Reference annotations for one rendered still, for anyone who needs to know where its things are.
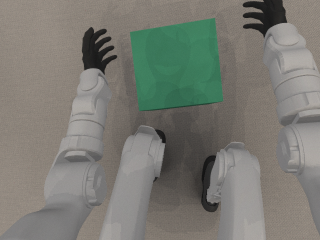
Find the left robot upper arm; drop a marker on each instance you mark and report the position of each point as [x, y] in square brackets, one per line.
[72, 190]

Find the left robot thigh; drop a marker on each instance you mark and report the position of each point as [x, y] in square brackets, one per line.
[126, 215]

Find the right robot upper arm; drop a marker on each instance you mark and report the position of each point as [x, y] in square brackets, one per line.
[298, 152]

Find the left robot hand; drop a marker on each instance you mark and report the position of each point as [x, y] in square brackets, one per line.
[92, 57]

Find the robot right forearm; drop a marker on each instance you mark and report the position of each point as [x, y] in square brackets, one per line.
[294, 75]

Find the carton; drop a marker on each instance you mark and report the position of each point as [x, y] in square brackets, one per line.
[177, 65]

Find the right robot hand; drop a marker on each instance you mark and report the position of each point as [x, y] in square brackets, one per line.
[273, 13]

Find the robot right foot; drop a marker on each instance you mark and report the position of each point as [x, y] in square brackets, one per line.
[206, 178]

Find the robot left forearm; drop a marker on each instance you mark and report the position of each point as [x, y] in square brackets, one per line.
[83, 141]

